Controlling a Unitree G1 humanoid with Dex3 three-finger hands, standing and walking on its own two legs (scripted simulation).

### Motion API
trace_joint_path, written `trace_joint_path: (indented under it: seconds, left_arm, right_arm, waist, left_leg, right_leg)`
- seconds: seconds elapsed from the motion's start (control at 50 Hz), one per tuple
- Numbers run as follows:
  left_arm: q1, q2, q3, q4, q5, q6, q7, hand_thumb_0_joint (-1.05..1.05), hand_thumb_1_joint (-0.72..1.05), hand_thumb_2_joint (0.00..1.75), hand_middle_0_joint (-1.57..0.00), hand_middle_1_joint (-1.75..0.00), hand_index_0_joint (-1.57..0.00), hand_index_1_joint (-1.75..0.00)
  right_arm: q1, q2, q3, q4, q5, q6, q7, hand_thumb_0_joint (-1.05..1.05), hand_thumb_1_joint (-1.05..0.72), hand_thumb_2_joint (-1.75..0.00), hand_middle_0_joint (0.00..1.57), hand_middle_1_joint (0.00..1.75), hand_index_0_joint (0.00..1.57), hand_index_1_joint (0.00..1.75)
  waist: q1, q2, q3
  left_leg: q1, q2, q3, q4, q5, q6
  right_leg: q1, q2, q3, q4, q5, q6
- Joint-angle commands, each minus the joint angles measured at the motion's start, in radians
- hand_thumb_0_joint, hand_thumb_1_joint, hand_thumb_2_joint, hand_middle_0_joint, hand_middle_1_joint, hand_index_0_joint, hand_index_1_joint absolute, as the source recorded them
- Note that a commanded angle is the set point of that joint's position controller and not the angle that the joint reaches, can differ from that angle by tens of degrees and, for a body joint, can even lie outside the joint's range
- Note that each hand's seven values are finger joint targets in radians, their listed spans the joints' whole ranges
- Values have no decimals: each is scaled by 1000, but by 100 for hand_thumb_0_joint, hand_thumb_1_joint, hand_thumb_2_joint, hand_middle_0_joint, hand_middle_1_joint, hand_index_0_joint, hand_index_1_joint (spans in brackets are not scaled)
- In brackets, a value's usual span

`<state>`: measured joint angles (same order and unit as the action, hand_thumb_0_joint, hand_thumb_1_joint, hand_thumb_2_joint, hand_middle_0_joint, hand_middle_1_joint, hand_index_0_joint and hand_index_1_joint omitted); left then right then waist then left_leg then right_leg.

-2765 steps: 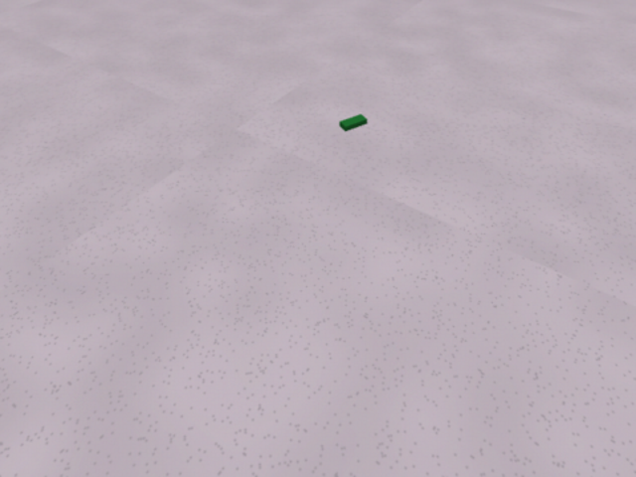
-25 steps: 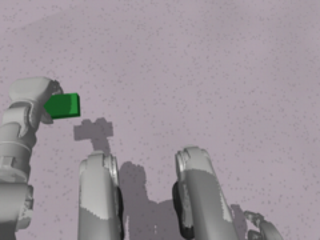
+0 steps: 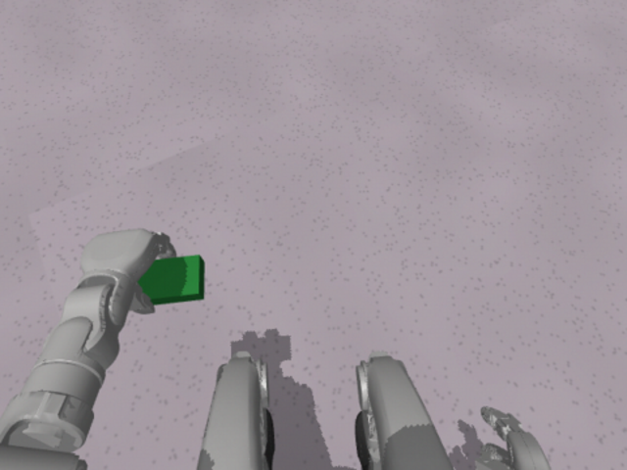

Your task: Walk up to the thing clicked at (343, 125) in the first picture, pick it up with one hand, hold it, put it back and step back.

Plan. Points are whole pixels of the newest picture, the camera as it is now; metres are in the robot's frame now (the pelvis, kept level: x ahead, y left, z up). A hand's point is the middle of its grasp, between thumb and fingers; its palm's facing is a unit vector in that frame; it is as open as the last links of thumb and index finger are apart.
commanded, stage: lift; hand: left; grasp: from above
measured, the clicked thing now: (153, 282) +0.39 +0.25 -0.10
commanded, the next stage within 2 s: hold in 0.70 s
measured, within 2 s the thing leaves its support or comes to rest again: neither
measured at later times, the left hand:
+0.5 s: hand (105, 242) +0.37 +0.24 +0.06, palm faces -0.43 -0.08 -0.90, open 8.8 cm
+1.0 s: hand (82, 203) +0.39 +0.24 +0.12, palm faces -0.45 -0.07 -0.89, open 8.9 cm
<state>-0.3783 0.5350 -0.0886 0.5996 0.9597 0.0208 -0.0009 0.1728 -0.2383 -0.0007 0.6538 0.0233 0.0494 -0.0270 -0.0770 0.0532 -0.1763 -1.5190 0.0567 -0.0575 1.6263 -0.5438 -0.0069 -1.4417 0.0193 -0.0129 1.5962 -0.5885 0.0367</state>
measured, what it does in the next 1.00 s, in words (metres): rises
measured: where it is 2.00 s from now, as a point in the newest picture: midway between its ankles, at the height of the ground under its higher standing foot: outside the picture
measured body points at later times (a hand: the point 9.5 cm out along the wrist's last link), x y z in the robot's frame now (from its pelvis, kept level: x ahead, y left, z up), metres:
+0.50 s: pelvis +0.04 +0.01 +0.13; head +0.11 +0.01 +0.58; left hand +0.39 +0.24 +0.11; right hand +0.15 -0.26 +0.02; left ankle +0.10 +0.12 -0.53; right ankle +0.08 -0.14 -0.53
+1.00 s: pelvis +0.08 +0.01 +0.18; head +0.11 +0.00 +0.63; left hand +0.40 +0.24 +0.17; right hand +0.18 -0.25 +0.06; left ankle +0.10 +0.12 -0.53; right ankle +0.08 -0.14 -0.53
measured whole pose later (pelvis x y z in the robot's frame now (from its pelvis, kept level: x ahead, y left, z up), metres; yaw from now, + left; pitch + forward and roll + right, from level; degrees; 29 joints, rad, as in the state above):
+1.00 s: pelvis +0.08 +0.01 +0.18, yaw +1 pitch +8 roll -1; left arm -0.29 0.40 -0.19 0.72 1.01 0.02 0.05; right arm 0.25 -0.24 -0.04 0.71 0.04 0.01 -0.04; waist -0.03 0.04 -0.08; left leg -0.56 0.04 0.04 0.76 -0.34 0.00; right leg -0.51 -0.01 0.04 0.73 -0.36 0.04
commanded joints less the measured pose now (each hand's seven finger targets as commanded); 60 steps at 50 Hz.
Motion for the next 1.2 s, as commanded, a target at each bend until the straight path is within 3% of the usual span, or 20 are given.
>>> trace_joint_path:
  seconds: [0.0, 0.12, 0.14, 0.18, 0.28, 0.34, 0.42, 0.44, 0.5, 0.54, 0.58, 0.76, 0.88, 1.1, 1.18]
  left_arm:
    - [-241, 204, 76, -165, -2, -11, 42, 0, 75, 44, -106, -47, -109, -44]
    - [-208, 165, 62, -131, 8, -39, 72, 0, 72, 41, -102, -49, -106, -44]
    - [-218, 143, 45, -120, 17, -41, 80, 0, 73, 43, -103, -50, -106, -46]
    - [-224, 171, 71, -119, 29, -46, 99, 0, 72, 41, -102, -49, -106, -45]
    - [-246, 115, 29, -53, 55, -35, 135, 0, 77, 47, -105, -53, -109, -49]
    - [-274, 104, 9, -32, 51, -22, 148, 0, 76, 49, -105, -55, -108, -51]
    - [-229, 88, 10, 5, 44, -3, 153, 0, 75, 52, -106, -55, -109, -52]
    - [-222, 71, -6, 9, 46, 4, 155, 0, 77, 51, -106, -55, -110, -51]
    - [-228, 80, 5, 9, 42, 18, 159, 0, 74, 52, -105, -54, -108, -51]
    - [-221, 61, -9, 13, 40, 25, 156, 0, 77, 51, -106, -54, -110, -51]
    - [-239, 79, 1, 7, 37, 23, 148, 0, 73, 52, -104, -54, -107, -51]
    - [-208, 46, -22, -32, 36, 7, 118, 0, 73, 56, -104, -56, -107, -53]
    - [-218, 66, -16, -36, 59, -3, 102, 0, 67, 55, -100, -55, -103, -52]
    - [-180, 64, -11, -100, 49, -13, 57, 0, 68, 58, -101, -57, -104, -54]
    - [-187, 64, -10, -123, 43, -17, 49, 0, 70, 56, -100, -60, -104, -56]
  right_arm:
    - [45, -156, -61, -83, 11, -54, -32, 0, -90, -90, 20, 30, 20, 30]
    - [55, -147, -65, -66, 16, -93, -47, 0, -90, -90, 20, 30, 20, 30]
    - [58, -144, -66, -61, 17, -97, -48, 0, -90, -90, 20, 30, 20, 30]
    - [61, -149, -73, -53, 18, -101, -48, 0, -90, -90, 20, 30, 20, 30]
    - [74, -148, -74, -32, 19, -106, -47, 0, -89, -90, 20, 30, 20, 30]
    - [82, -150, -79, -30, 17, -107, -45, 0, -89, -90, 20, 30, 20, 30]
    - [87, -148, -82, -25, 18, -107, -41, 0, -89, -90, 20, 30, 20, 30]
    - [84, -147, -82, -27, 20, -105, -40, 0, -89, -90, 20, 30, 20, 30]
    - [89, -146, -85, -27, 20, -102, -37, 0, -89, -90, 20, 30, 20, 30]
    - [88, -148, -87, -27, 20, -101, -35, 0, -89, -90, 20, 30, 20, 30]
    - [94, -152, -90, -26, 19, -100, -36, 0, -89, -90, 20, 30, 20, 30]
    - [87, -148, -91, -36, 21, -87, -30, 0, -89, -89, 20, 30, 20, 30]
    - [70, -149, -90, -47, 23, -74, -26, 0, -89, -90, 20, 30, 20, 30]
    - [41, -155, -93, -66, 28, -53, -24, 0, -89, -90, 20, 30, 20, 30]
    - [25, -156, -90, -81, 31, -48, -23, 0, -89, -89, 20, 30, 20, 30]
  waist:
    - [-21, 36, -369]
    - [-2, 39, -324]
    - [-10, 44, -312]
    - [5, 51, -316]
    - [2, 38, -272]
    - [0, 25, -264]
    - [17, 24, -258]
    - [18, 10, -246]
    - [26, 8, -237]
    - [22, 15, -238]
    - [18, 18, -234]
    - [34, 6, -205]
    - [38, -4, -162]
    - [53, -16, -169]
    - [54, -15, -146]
  left_leg:
    - [465, -40, 19, -358, -33, 29]
    - [608, -46, 30, -488, 13, 22]
    - [626, -48, 29, -505, 25, 20]
    - [683, -47, 34, -548, 47, 17]
    - [782, -52, 42, -633, 114, 12]
    - [850, -50, 45, -684, 166, 11]
    - [921, -50, 45, -749, 235, 7]
    - [936, -50, 43, -765, 259, 8]
    - [976, -52, 49, -801, 302, 7]
    - [1019, -48, 47, -829, 335, 4]
    - [1056, -44, 46, -853, 362, 2]
    - [1146, -50, 60, -930, 454, 2]
    - [1151, -57, 70, -971, 418, 5]
    - [1229, -57, 82, -998, 537, 8]
    - [1234, -60, 86, -1018, 496, 7]
  right_leg:
    - [300, 30, -18, -368, 38, -55]
    - [443, 26, 5, -505, 64, -57]
    - [453, 26, 7, -523, 76, -57]
    - [506, 26, 13, -563, 91, -56]
    - [584, 30, 10, -644, 162, -53]
    - [652, 30, 7, -698, 213, -48]
    - [737, 28, 13, -748, 278, -47]
    - [753, 28, 12, -758, 302, -48]
    - [809, 26, 15, -793, 341, -46]
    - [825, 26, 12, -809, 366, -48]
    - [847, 28, 9, -830, 381, -48]
    - [940, 28, 11, -910, 457, -49]
    - [972, 25, 17, -955, 429, -47]
    - [1050, 25, 21, -990, 535, -42]
    - [1052, 23, 24, -1010, 499, -42]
